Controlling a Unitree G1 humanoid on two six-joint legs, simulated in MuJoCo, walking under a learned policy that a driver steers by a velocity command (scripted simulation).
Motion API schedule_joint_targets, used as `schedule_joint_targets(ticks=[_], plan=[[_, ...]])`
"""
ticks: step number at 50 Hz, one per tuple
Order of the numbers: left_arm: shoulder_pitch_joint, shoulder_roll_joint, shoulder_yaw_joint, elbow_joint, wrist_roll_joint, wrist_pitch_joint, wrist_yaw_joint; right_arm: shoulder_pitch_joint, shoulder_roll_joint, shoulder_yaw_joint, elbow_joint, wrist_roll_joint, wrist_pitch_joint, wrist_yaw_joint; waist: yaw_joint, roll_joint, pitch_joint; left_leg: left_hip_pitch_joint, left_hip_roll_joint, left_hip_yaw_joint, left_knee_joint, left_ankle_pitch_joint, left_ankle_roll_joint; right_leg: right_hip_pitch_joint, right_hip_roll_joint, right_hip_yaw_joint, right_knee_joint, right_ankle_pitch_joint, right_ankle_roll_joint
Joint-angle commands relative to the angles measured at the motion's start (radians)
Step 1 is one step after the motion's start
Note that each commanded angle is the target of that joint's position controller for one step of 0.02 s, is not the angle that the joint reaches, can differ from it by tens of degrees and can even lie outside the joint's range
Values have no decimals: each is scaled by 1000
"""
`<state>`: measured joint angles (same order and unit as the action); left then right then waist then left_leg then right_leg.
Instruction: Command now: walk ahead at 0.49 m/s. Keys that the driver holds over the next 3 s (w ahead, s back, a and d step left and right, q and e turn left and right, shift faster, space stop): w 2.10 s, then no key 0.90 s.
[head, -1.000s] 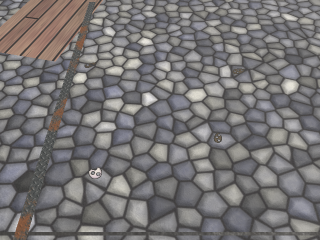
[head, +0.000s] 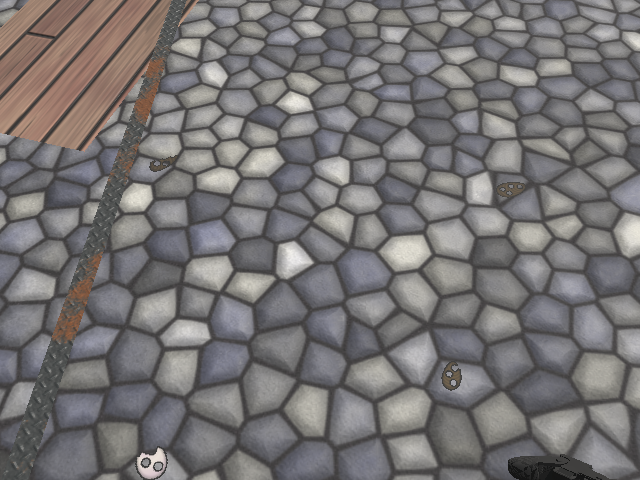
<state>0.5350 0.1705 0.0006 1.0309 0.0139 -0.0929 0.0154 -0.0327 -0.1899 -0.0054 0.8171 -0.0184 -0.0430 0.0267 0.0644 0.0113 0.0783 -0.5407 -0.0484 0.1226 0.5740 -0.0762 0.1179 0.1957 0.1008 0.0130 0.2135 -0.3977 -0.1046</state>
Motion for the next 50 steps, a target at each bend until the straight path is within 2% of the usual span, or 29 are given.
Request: schedule_joint_targets(ticks=[1, 2, 3, 4, 5, 6, 8, 10, 13, 15, 18, 22, 25, 27, 28, 29, 30, 31, 32, 33, 34, 36, 37, 40, 43, 46, 50], plan=[[-61, 191, 38, -44, 2, -2, 9, 398, -165, -61, 85, -4, -18, -31, -242, -91, -178, 501, -5, -51, -94, -14, 70, -194, -255, 29, 516, 1178, 3], [-59, 149, 26, -71, 0, -4, 1, 538, -239, -83, 107, -25, -19, -44, -274, 23, -284, 702, 220, -297, -105, -162, 129, -370, -181, -15, 836, 754, -5], [91, 43, 13, -64, -17, 5, -9, 492, -261, -86, 100, -39, -17, -33, -144, 186, -330, 882, 466, -797, -194, -191, 289, -741, 0, -15, 1188, -146, 21], [1, 148, 34, -68, 9, 7, -7, 417, -209, -83, 97, 11, -14, -19, -154, 30, -226, 745, 414, -799, -310, -364, 270, -818, -56, 66, 1188, -44, -9], [-92, 159, 41, -101, 8, 2, -14, 316, -157, -69, 82, 18, -18, -15, -113, 23, -86, 588, 385, -657, -367, -391, 238, -832, -102, 57, 1131, 55, -13], [-132, 150, 42, -107, 11, 1, -18, 282, -110, -59, 84, 12, -27, -10, -88, -25, -20, 470, 344, -569, -406, -290, 207, -794, -130, 51, 1077, 94, -10], [-111, 105, 36, -98, 24, 23, -29, 302, -64, -41, 117, 7, -46, -17, -31, -15, -7, 350, 270, -422, -437, -126, 147, -695, -168, 47, 990, 119, 14], [-121, 76, 33, -101, 25, 39, -39, 357, -81, -41, 149, 10, -64, -19, -20, 0, -7, 322, 247, -344, -453, -10, 139, -688, -181, 22, 938, 137, 34], [-261, 90, 35, -149, 23, 51, -44, 418, -116, -45, 177, 13, -70, -18, -37, 16, 27, 336, 218, -270, -488, 46, 118, -795, -213, -15, 830, 252, 60], [-358, 96, 35, -178, 18, 52, -45, 463, -113, -40, 189, 15, -67, -18, -64, 20, 36, 377, 198, -235, -484, 137, 91, -846, -217, -38, 730, 332, 73], [-469, 83, 27, -209, 8, 51, -47, 527, -109, -33, 207, 14, -65, -21, -101, 38, 28, 437, 181, -197, -462, 241, 52, -839, -195, -69, 581, 419, 81], [-589, 82, 20, -241, 6, 48, -45, 600, -111, -27, 233, 4, -60, -33, -141, 54, 31, 581, 206, -194, -420, 337, 56, -854, -160, -90, 449, 418, 70], [-630, 94, 23, -264, 6, 38, -44, 610, -126, -30, 248, -8, -55, -43, -135, 62, 37, 682, 252, -200, -362, 442, 77, -847, -140, -90, 385, 327, 40], [-551, 110, 32, -245, 7, 28, -36, 570, -140, -33, 247, -9, -54, -49, -82, 71, 3, 682, 259, -177, -261, 660, 61, -704, -96, -105, 330, 241, 4], [-439, 126, 43, -208, 8, 22, -29, 556, -149, -36, 249, -8, -52, -48, -35, 74, -52, 672, 249, -166, -143, 765, 49, -569, -63, -114, 296, 225, -18], [-264, 153, 58, -148, 16, 11, -18, 534, -150, -35, 244, -1, -51, -46, 40, 51, -140, 592, 216, -133, 43, 720, 30, -346, -61, -106, 238, 275, -49], [-80, 230, 82, -109, 42, 4, -6, 519, -123, -25, 210, 10, -56, -43, 103, -18, -263, 374, 173, -105, 320, 399, 14, -70, -257, 100, 240, 200, -104], [-34, 311, 104, -100, 51, 11, -10, 643, -24, -10, 202, 45, -53, -33, 47, -246, -383, 13, -20, -47, 701, -375, -32, 176, -542, 590, 154, 171, -257], [-92, 248, 97, -100, 7, 22, -22, 581, -134, -40, 211, 15, -50, -37, 40, -90, -322, -76, 12, -179, 774, -404, -14, 97, -497, 637, 84, 132, -240], [-203, 201, 82, -112, -3, 21, -26, 491, -127, -44, 176, 11, -54, -34, -6, -76, -168, -108, 59, -181, 743, -306, -11, -51, -462, 469, 54, 160, -207], [-257, 148, 71, -116, -1, 12, -30, 441, -109, -41, 165, 8, -57, -30, -28, -33, -96, -81, 90, -176, 692, -246, -15, -172, -418, 369, 16, 264, -179], [-265, 86, 51, -89, 0, 0, -24, 440, -74, -41, 166, -14, -33, -19, -86, -51, -53, 7, 126, -168, 604, -209, -34, -310, -336, 226, -26, 365, -119], [-239, 82, 49, -73, 0, -7, -22, 450, -56, -40, 169, -17, -21, -12, -95, -60, -57, 32, 125, -158, 583, -203, -43, -330, -325, 194, -36, 409, -115], [-170, 122, 55, -37, -6, -21, -19, 379, -51, -42, 141, -21, -2, 0, -105, -60, -29, -24, 139, -127, 517, -141, -65, -349, -301, 127, -73, 462, -115], [-114, 124, 50, -19, -5, -18, -19, 229, -63, -41, 90, -15, 3, 3, -78, -64, 12, -110, 155, -100, 388, -29, -84, -329, -279, 88, -101, 489, -103], [-64, 122, 44, -5, -5, -17, -18, 108, -53, -31, 51, -5, 0, 5, -47, -69, 23, -96, 140, -72, 219, 58, -91, -300, -263, 52, -101, 547, -85], [11, 130, 42, 23, 2, -14, -9, -5, -57, -25, 16, -1, -4, 2, -11, -79, 33, -96, 112, -50, 86, 76, -75, -182, -290, 44, -77, 598, -89]])
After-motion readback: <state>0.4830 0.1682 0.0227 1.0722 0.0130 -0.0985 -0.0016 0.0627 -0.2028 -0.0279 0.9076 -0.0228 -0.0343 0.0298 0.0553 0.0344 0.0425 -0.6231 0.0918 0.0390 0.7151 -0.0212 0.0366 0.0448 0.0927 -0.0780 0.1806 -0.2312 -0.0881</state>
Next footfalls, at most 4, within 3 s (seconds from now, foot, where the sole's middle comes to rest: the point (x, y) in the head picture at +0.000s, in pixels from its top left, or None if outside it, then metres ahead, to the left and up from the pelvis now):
0.04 left None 0.19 0.06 -0.76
0.58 right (413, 451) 0.50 -0.11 -0.76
1.16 left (332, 319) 0.79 0.07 -0.76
1.72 right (404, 221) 1.09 -0.10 -0.76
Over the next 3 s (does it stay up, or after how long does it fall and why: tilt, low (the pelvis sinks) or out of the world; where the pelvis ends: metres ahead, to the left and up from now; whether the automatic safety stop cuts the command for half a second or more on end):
stays up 1.29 -0.01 0.02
